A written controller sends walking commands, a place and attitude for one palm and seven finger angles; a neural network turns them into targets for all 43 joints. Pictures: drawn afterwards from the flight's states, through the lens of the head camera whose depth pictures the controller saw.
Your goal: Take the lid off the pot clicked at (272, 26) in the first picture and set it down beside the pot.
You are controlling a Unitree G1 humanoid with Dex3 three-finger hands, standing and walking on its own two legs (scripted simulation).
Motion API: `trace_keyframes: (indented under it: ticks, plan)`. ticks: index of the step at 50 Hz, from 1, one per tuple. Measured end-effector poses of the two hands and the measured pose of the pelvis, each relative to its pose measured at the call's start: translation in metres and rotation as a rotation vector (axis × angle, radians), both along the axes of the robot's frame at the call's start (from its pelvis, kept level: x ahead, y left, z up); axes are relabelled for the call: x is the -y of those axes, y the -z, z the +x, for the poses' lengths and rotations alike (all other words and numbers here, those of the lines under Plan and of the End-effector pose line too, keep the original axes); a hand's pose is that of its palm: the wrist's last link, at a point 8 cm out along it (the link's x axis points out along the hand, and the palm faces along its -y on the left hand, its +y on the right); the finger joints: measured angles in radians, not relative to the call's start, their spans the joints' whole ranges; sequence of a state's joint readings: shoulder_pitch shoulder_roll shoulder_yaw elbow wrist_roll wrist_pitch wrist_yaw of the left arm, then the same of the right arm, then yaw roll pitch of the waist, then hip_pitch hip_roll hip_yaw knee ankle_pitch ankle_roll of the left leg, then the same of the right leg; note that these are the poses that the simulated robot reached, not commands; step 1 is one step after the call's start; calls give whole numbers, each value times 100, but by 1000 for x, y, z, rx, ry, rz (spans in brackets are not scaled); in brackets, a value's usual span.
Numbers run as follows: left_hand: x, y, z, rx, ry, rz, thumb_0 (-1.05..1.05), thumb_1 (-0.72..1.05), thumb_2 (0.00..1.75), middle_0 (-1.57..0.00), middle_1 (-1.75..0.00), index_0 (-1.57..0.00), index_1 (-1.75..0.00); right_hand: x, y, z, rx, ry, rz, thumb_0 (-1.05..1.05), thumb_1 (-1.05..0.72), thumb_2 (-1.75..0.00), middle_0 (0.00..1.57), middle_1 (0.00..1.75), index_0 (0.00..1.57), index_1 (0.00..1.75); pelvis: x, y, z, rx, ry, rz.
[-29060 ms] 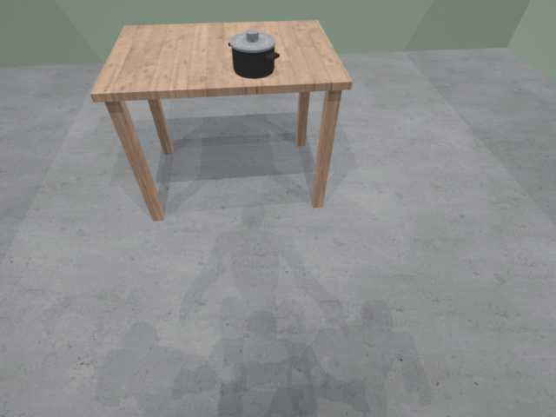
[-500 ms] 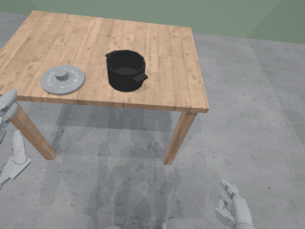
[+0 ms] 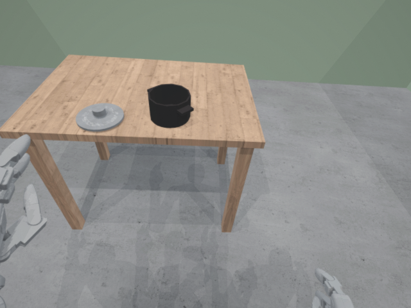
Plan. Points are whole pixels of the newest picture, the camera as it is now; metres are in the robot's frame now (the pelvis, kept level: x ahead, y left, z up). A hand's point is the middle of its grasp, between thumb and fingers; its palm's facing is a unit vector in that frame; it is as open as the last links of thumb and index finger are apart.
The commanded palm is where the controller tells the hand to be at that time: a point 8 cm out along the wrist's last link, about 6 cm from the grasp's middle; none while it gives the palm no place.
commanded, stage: stop stepping back and stand still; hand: left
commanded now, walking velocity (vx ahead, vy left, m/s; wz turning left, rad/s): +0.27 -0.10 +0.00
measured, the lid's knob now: (98, 110) +0.74 +0.38 -0.04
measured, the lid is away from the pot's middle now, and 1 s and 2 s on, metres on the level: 0.25 0.25 0.25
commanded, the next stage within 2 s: let the arm hang, fingers relaxed in 1.48 s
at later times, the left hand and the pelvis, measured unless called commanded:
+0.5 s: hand (59, 268) +0.19 +0.27 +0.01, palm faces +0.23 -0.89 -0.39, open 7.4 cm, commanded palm none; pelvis -0.01 +0.02 +0.00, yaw +8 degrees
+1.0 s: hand out of the picture +0.01 +0.22 -0.16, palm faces +0.11 -0.96 -0.25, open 7.3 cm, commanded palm none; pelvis +0.02 +0.01 +0.01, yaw +6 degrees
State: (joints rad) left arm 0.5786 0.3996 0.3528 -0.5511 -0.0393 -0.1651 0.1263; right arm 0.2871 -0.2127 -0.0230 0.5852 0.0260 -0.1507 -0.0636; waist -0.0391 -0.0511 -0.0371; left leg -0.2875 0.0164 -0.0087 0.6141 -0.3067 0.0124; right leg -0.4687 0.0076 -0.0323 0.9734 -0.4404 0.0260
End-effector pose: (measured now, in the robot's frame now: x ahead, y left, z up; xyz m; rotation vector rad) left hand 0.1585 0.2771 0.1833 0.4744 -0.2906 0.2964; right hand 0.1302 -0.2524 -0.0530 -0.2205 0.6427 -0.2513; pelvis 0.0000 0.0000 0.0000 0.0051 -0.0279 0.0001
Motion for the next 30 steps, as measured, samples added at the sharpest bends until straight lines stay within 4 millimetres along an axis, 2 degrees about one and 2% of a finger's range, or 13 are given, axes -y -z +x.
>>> trace_keyframes:
  ticks: [3, 5, 8, 14, 19, 20, 21, 23, 25, 27, 30]
  plan:
    - [8, -10, -11, -11, -4, 39, 1, 89, 90, -21, -30, -21, -30, -7, 6, -7, 1, -24, 54, 1, -90, -90, 20, 30, 20, 29, 6, -3, -2, -12, -10, 0]
    - [14, -13, -20, -12, -3, 92, 1, 89, 90, -21, -30, -21, -30, -10, 18, -8, -18, -52, 74, 1, -90, -90, 20, 30, 20, 29, 10, 3, -5, -19, -14, 6]
    - [17, -15, -31, -7, 1, 81, 1, 89, 90, -22, -30, -21, -30, -13, 30, -10, -106, -84, 81, 1, -90, -90, 20, 30, 20, 30, 11, 1, -12, 1, -33, -9]
    - [2, -13, -37, -30, -71, 13, 1, 89, 90, -22, -30, -21, -30, -15, 16, -4, -119, -80, 67, 1, -90, -90, 20, 30, 20, 30, 6, -14, -8, -10, -23, 23]
    - [-9, -2, -26, -29, -72, -32, 1, 89, 90, -22, -30, -21, -30, -21, 6, 16, -55, -101, 2, 1, -90, -90, 20, 30, 20, 30, -8, -9, -3, -11, -42, -3]
    - [-12, 7, -20, -46, -62, -17, 1, 89, 90, -21, -30, -21, -30, -22, 9, 21, -46, -121, -2, 1, -90, -90, 20, 30, 20, 30, -12, -5, -4, -23, -60, -15]
    - [-18, 27, -12, -111, -62, -25, 1, 89, 90, -21, -30, -20, -30, -23, 15, 25, -66, -142, 2, 1, -90, -90, 20, 30, 20, 29, -15, -2, -5, -31, -78, -13]
    - [-28, 83, 3, -336, -100, -104, 0, 89, 90, -21, -30, -20, -30, -24, 29, 27, -136, -176, 11, 1, -90, -90, 20, 30, 20, 29, -19, 2, -7, -44, -108, -7]
    - [-30, 148, 5, -592, -147, -214, 0, 90, 90, -20, -30, -20, -30, -26, 41, 24, -201, -192, 20, 1, -90, -90, 20, 30, 20, 29, -19, 4, -7, -55, -132, -4]
    - [-19, 207, -9, -821, -175, -310, 0, 90, 90, -20, -30, -20, -30, -27, 50, 17, -259, -197, 29, 1, -90, -90, 20, 30, 20, 29, -15, 5, -5, -50, -134, 5]
    - [11, 278, -48, -1086, -178, -416, 1, 91, 90, -20, -30, -19, -30, -25, 63, 3, -336, -171, 44, 1, -90, -90, 20, 30, 20, 30, -7, 14, -2, -22, -122, 25]
